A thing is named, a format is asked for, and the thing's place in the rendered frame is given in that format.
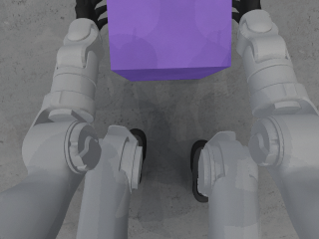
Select left robot hand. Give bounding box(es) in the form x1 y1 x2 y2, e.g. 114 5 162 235
75 0 108 32

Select right robot forearm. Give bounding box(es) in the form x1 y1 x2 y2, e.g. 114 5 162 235
235 9 319 119

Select left robot foot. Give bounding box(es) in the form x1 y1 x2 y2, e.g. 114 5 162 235
130 128 147 184

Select right robot hand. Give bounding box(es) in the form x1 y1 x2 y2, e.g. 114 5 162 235
231 0 261 24

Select carton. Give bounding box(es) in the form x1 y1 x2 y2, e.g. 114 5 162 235
107 0 232 82

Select robot left shin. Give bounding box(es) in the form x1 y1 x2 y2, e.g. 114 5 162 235
85 125 137 176

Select right robot upper arm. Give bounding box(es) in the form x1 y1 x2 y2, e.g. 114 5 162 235
248 114 319 239

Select left robot upper arm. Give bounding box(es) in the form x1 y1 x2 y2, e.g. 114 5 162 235
0 119 102 239

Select left robot forearm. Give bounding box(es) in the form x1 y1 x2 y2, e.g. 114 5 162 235
22 18 106 158

